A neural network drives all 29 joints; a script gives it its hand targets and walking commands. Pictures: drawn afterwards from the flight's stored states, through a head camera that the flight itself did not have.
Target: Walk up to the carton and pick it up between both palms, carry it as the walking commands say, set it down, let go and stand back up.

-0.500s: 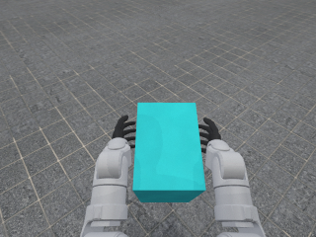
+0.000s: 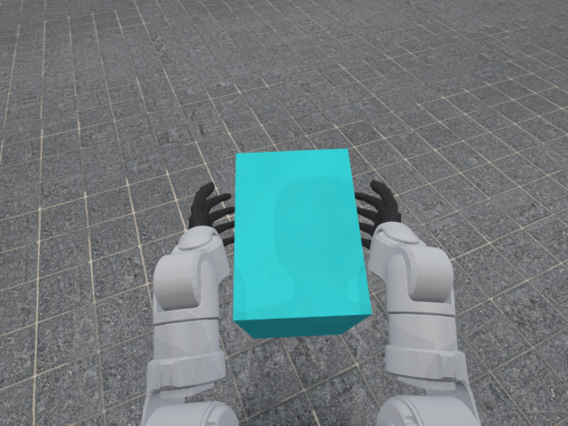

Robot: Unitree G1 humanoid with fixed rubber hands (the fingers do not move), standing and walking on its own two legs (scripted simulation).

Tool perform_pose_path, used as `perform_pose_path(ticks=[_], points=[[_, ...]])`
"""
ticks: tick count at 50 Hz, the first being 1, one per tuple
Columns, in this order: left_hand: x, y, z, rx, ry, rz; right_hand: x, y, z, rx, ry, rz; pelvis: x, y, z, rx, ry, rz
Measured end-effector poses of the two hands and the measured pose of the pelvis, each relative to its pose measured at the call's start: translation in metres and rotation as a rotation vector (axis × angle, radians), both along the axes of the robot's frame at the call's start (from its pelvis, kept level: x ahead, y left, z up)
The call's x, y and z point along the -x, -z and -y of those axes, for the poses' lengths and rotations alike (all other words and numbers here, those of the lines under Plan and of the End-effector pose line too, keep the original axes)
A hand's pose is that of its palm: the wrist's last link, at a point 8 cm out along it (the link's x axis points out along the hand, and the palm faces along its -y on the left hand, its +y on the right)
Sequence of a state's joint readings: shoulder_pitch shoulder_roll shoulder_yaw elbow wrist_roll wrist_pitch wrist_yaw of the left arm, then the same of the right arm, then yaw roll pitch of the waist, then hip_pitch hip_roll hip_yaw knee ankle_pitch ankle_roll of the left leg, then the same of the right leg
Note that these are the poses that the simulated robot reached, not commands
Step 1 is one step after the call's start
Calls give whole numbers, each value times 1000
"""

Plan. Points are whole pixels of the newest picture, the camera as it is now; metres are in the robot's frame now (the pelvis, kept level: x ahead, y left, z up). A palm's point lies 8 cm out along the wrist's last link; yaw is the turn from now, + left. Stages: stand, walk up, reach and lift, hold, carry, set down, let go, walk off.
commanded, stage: carry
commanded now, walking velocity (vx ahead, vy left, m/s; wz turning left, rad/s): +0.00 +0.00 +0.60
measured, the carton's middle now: (295, 255) +0.35 -0.01 +0.04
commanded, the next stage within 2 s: none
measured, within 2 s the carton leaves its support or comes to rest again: neither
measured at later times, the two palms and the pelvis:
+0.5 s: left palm (126, 308) +0.25 +0.19 +0.11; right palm (323, 260) +0.31 -0.04 +0.10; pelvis -0.05 -0.01 +0.01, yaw +18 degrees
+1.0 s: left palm out of the picture +0.09 +0.27 +0.10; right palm (224, 324) +0.23 +0.08 +0.09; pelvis -0.11 -0.02 +0.00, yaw +34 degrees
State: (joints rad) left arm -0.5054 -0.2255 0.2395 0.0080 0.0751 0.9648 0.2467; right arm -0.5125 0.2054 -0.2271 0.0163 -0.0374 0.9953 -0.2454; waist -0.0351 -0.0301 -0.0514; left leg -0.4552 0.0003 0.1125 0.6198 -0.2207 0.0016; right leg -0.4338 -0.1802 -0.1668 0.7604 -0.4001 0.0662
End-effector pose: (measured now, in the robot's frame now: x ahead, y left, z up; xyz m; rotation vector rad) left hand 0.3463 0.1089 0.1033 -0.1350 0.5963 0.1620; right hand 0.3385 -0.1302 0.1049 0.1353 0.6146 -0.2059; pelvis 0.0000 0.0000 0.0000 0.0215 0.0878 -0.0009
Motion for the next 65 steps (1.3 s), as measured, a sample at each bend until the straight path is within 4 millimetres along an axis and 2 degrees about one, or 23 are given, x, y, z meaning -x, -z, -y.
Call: perform_pose_path(ticks=[4,9,17,23,26,30,34,39,44,49,52,55,60,65], points=[[18,12,-33,22,-65,-40,3,11,-33,11,-65,-42,7,-3,-4,22,-29,0],[41,16,-55,26,-147,-35,6,16,-57,18,-151,-34,18,-4,-1,38,-89,2],[71,9,-56,-23,-218,-13,18,18,-61,-16,-224,-6,33,-3,16,42,-186,8],[91,-3,-67,-32,-243,-29,32,10,-74,-23,-268,-22,46,-14,15,0,-282,13],[103,-7,-84,-30,-280,-11,33,2,-93,-17,-307,-3,54,-14,9,-9,-325,10],[125,-4,-118,-24,-345,4,38,-4,-133,0,-379,20,64,-4,-7,-2,-378,9],[158,8,-152,6,-424,-26,54,2,-174,35,-458,-11,77,-4,-12,10,-415,17],[200,13,-176,36,-522,-32,77,9,-207,41,-545,-21,92,-6,-8,35,-477,21],[227,9,-182,9,-583,-7,92,9,-219,28,-614,10,103,-4,2,35,-538,18],[247,6,-169,-17,-624,-8,104,12,-212,-10,-648,10,112,-2,16,39,-592,23],[260,7,-159,-24,-632,-37,116,15,-203,-14,-661,-19,117,-7,22,25,-636,30],[273,2,-158,-31,-637,-55,126,12,-204,-10,-675,-33,125,-13,24,1,-684,30],[302,-6,-174,-30,-698,-26,143,0,-229,-7,-736,-3,143,-14,22,-19,-759,18],[352,2,-203,-16,-793,-12,174,-2,-276,14,-831,18,164,-2,10,-15,-827,13]])
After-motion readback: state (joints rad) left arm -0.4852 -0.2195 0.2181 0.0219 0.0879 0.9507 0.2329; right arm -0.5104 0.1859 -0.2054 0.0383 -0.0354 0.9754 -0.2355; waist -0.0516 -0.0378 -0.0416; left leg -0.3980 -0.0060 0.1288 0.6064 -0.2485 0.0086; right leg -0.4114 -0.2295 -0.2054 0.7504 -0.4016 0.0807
